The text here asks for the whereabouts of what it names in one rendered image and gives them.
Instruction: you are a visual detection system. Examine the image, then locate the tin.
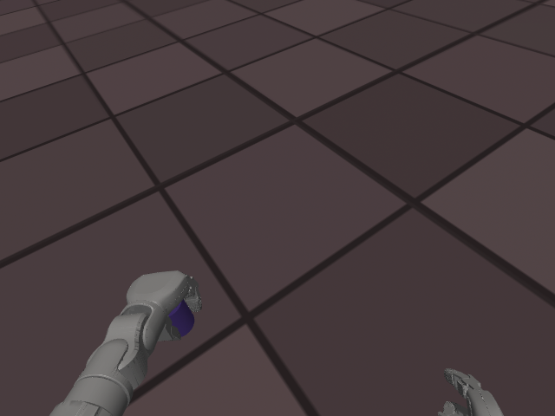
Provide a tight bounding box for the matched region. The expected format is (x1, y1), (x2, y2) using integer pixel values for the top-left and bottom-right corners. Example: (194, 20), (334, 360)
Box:
(169, 299), (194, 337)

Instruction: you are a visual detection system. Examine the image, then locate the left robot arm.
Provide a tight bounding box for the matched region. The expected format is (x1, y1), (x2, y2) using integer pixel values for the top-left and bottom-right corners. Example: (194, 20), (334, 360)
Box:
(49, 300), (166, 416)

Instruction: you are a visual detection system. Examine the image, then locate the right robot hand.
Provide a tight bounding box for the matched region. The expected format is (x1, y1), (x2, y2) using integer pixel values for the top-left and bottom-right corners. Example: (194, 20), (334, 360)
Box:
(438, 368), (504, 416)

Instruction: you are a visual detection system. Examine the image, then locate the left robot hand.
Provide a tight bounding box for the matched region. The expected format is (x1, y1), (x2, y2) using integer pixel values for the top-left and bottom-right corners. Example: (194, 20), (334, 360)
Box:
(126, 270), (202, 341)

